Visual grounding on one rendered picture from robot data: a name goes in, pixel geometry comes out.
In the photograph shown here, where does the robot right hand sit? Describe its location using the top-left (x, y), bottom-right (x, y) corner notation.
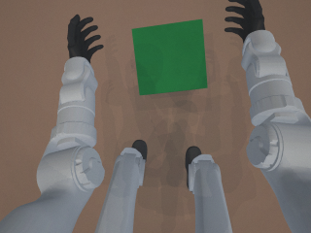
top-left (225, 0), bottom-right (265, 43)

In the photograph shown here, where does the right robot upper arm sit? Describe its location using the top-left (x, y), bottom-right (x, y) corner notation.
top-left (246, 121), bottom-right (311, 233)

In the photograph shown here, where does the left robot upper arm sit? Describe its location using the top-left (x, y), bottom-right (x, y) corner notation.
top-left (0, 145), bottom-right (105, 233)

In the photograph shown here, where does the carton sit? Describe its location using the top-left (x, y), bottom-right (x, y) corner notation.
top-left (131, 19), bottom-right (208, 95)

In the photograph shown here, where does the left robot thigh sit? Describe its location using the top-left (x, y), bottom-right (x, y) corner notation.
top-left (94, 152), bottom-right (146, 233)

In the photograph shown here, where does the robot right forearm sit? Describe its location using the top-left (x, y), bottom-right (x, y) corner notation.
top-left (241, 30), bottom-right (311, 126)

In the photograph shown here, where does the robot left hand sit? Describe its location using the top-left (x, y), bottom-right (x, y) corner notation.
top-left (67, 14), bottom-right (104, 63)

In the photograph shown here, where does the robot left forearm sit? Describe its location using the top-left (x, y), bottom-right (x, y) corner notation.
top-left (36, 56), bottom-right (98, 180)

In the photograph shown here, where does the left robot shin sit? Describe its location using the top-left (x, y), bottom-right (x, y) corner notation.
top-left (113, 148), bottom-right (142, 170)

